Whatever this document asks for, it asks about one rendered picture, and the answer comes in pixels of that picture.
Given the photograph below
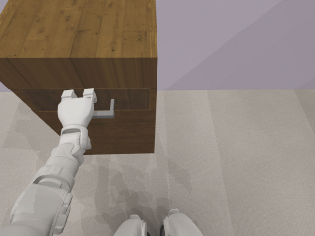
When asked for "cabinet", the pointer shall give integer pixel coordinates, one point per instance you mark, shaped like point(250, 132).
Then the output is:
point(64, 44)

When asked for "robot thigh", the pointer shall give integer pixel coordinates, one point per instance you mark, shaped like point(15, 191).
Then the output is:
point(132, 227)
point(179, 224)

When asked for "handle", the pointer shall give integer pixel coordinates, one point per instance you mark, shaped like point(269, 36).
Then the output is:
point(104, 114)

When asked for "robot left forearm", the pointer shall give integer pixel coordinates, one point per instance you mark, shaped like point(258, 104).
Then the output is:
point(63, 164)

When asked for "robot left upper arm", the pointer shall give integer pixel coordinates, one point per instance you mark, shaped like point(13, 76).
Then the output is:
point(42, 211)

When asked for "robot left thigh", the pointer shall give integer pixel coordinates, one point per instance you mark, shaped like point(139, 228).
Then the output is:
point(132, 227)

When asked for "drawer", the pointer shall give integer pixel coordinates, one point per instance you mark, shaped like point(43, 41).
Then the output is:
point(131, 98)

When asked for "robot left hand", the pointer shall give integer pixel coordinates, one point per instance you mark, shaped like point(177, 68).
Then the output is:
point(74, 110)

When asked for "robot right thigh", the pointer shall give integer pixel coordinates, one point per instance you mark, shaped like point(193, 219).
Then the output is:
point(179, 224)

